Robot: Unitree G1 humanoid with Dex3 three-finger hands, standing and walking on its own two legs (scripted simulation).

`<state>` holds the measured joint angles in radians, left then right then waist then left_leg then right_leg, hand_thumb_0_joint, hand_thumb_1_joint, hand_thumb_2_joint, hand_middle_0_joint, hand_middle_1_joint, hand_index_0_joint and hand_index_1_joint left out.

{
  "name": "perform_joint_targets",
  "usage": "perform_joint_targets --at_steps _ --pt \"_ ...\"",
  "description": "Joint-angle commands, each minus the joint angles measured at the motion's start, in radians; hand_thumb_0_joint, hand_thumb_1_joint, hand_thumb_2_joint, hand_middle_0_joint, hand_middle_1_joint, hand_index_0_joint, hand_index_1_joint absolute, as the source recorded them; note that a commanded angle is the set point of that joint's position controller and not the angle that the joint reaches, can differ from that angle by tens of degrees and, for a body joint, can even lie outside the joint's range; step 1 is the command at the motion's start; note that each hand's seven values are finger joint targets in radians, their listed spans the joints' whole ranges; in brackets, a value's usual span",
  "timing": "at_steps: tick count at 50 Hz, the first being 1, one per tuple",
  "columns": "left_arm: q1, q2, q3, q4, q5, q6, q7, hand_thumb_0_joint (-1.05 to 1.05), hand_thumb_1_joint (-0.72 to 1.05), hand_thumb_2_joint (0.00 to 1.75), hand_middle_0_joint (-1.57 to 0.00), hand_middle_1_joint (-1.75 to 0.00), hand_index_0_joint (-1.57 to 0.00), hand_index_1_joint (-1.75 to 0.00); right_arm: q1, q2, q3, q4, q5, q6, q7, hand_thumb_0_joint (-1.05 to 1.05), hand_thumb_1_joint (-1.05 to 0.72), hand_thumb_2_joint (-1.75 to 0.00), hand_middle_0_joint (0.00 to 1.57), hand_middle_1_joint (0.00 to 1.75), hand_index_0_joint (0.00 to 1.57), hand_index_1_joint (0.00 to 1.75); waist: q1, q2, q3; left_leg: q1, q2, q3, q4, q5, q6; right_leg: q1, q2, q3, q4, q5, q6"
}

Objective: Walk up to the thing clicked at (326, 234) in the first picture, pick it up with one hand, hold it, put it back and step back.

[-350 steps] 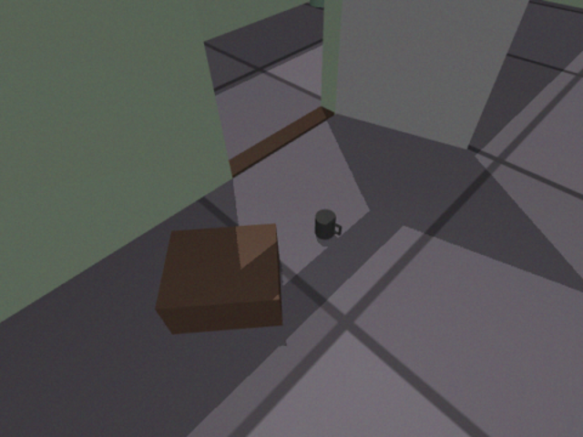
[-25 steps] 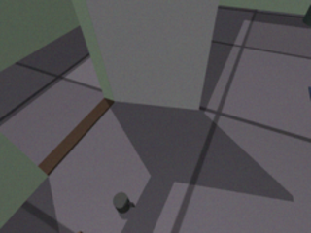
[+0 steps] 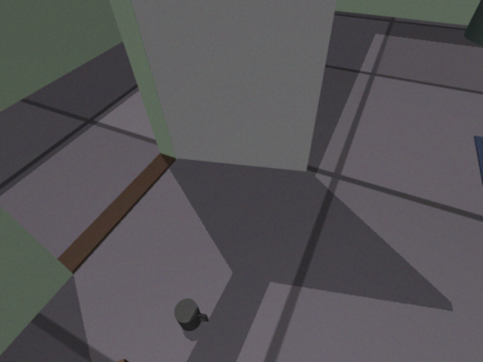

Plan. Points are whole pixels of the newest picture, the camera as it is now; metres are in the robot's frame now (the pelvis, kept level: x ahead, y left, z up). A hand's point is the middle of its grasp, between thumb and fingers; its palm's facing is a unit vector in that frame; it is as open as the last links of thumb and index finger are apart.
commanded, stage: stand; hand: left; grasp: from above
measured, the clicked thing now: (192, 315) +0.44 +0.26 -0.73
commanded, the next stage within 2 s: rise first in 0.68 s
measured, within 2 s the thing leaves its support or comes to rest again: neither
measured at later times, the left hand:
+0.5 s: hand out of the picture +0.07 +0.26 -0.15, palm faces -0.03 -0.94 -0.35, open 7.3 cm
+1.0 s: hand out of the picture +0.15 +0.25 -0.17, palm faces -0.04 -0.94 -0.33, open 8.8 cm
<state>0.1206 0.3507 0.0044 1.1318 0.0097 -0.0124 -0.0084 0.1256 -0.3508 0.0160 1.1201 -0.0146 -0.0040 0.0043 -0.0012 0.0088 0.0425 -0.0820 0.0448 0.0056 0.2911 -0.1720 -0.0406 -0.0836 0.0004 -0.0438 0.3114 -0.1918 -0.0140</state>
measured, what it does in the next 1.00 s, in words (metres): stands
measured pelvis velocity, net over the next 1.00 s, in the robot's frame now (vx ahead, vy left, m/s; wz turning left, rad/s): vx -0.01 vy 0.01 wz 0.00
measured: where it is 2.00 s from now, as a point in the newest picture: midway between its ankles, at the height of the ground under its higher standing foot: outside the picture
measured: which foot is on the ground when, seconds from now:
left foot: down 0.00-1.00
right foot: down 0.00-1.00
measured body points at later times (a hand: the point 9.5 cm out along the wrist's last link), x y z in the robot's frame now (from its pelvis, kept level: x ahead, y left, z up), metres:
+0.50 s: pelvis +0.00 +0.00 +0.00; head +0.01 +0.00 +0.45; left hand +0.07 +0.30 -0.13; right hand +0.06 -0.30 -0.14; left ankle -0.01 +0.15 -0.75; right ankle -0.01 -0.11 -0.75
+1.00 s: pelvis -0.01 +0.01 -0.02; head +0.05 +0.01 +0.43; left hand +0.15 +0.30 -0.14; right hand +0.09 -0.26 -0.14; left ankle -0.01 +0.15 -0.75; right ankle -0.01 -0.11 -0.75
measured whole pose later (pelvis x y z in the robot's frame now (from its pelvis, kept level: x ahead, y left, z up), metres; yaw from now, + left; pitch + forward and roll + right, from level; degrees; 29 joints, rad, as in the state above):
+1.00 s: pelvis -0.01 +0.01 -0.02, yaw +0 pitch +6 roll +0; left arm -0.06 0.33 0.12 1.08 0.09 -0.02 -0.03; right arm 0.18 -0.27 -0.01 0.84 0.03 -0.03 -0.03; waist -0.03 -0.01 0.02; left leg -0.37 0.04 0.00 0.53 -0.26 -0.03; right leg -0.37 -0.01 -0.04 0.55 -0.28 -0.01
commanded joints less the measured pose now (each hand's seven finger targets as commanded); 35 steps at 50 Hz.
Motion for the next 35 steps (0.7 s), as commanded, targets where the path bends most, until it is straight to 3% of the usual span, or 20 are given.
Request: perform_joint_targets --at_steps 1,7,13,17,29,35 --pt "-0.032 0.219 0.041 -0.059 -0.001 -0.019 0.016 0.0 0.9 0.9 -0.2 -0.3 -0.2 -0.3 -0.042 -0.207 -0.044 -0.055 0.004 -0.025 -0.015 0.0 -0.9 -0.9 0.2 0.3 0.2 0.3 0.005 -0.004 -0.047 0.004 0.099 -0.078 -0.037 0.134 0.051 -0.015 -0.134 0.103 -0.06 0.144 -0.009" --pt "-0.033 0.22 0.04 -0.06 -0.003 -0.02 0.016 0.0 0.9 0.9 -0.2 -0.3 -0.2 -0.3 -0.035 -0.209 -0.046 -0.053 0.004 -0.025 -0.014 0.0 -0.9 -0.9 0.2 0.3 0.2 0.3 0.002 -0.005 -0.055 0.005 0.096 -0.077 -0.034 0.136 0.05 -0.009 -0.136 0.106 -0.058 0.16 -0.009" --pt "-0.033 0.222 0.04 -0.062 -0.001 -0.019 0.017 0.0 0.9 0.9 -0.2 -0.3 -0.2 -0.3 -0.031 -0.213 -0.048 -0.049 0.002 -0.024 -0.015 0.0 -0.9 -0.9 0.2 0.3 0.2 0.3 0.003 0.002 -0.047 -0.003 0.097 -0.075 -0.037 0.094 0.051 -0.023 -0.136 0.114 -0.064 0.112 -0.01" --pt "-0.03 0.221 0.039 -0.06 -0.002 -0.02 0.017 0.0 0.9 0.9 -0.2 -0.3 -0.2 -0.3 -0.033 -0.211 -0.047 -0.05 0.002 -0.023 -0.015 0.0 -0.9 -0.9 0.2 0.3 0.2 0.3 0.003 -0.002 -0.057 0.002 0.099 -0.074 -0.03 0.122 0.053 -0.014 -0.139 0.116 -0.058 0.152 -0.011" --pt "-0.03 0.221 0.035 -0.06 -0.002 -0.021 0.019 0.0 0.9 0.9 -0.2 -0.3 -0.2 -0.3 -0.033 -0.208 -0.046 -0.047 0.002 -0.023 -0.013 0.0 -0.9 -0.9 0.2 0.3 0.2 0.3 0.001 0.0 -0.053 -0.005 0.097 -0.074 -0.031 0.116 0.05 -0.016 -0.138 0.112 -0.062 0.14 -0.007" --pt "-0.032 0.222 0.035 -0.061 -0.002 -0.023 0.02 0.0 0.9 0.9 -0.2 -0.3 -0.2 -0.3 -0.028 -0.207 -0.047 -0.049 0.002 -0.024 -0.013 0.0 -0.9 -0.9 0.2 0.3 0.2 0.3 -0.001 -0.009 -0.073 0.004 0.1 -0.071 -0.02 0.168 0.052 0.005 -0.143 0.111 -0.048 0.202 -0.009"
